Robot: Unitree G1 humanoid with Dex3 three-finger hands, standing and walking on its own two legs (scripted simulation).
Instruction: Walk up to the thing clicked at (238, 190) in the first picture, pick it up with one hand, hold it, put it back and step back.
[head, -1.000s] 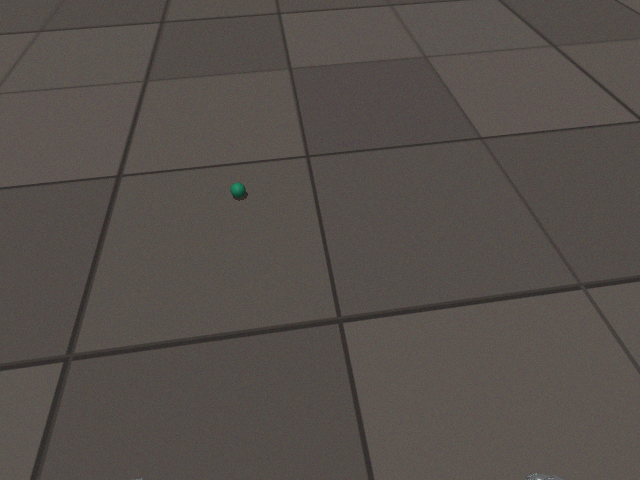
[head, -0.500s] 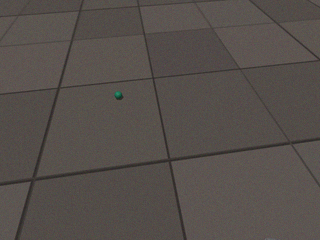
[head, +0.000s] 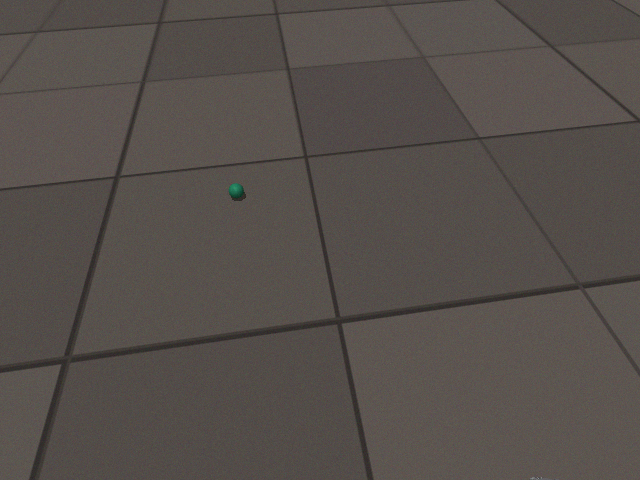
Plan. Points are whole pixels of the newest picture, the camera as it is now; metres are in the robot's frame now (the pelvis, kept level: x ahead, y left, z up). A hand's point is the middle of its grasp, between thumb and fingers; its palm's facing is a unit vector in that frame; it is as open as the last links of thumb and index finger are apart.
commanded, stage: stand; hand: left
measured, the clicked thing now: (236, 190) +1.36 +0.41 -0.75
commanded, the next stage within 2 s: walk up in 0.12 s
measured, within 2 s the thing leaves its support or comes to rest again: neither
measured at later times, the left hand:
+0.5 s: hand out of the picture +0.06 +0.35 -0.18, palm faces +0.07 -0.92 -0.38, open 7.4 cm
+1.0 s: hand (154, 310) +0.40 +0.32 -0.14, palm faces +0.05 -0.92 -0.39, open 7.4 cm
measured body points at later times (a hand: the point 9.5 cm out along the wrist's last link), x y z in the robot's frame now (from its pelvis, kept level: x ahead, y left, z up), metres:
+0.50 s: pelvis +0.08 +0.05 -0.03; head +0.09 +0.07 +0.42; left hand +0.06 +0.40 -0.15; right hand +0.20 -0.28 -0.12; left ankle +0.15 +0.18 -0.75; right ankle +0.00 -0.11 -0.74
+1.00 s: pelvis +0.30 +0.04 -0.03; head +0.32 +0.02 +0.42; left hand +0.40 +0.37 -0.11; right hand +0.35 -0.28 -0.16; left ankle +0.17 +0.18 -0.70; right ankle +0.40 -0.06 -0.75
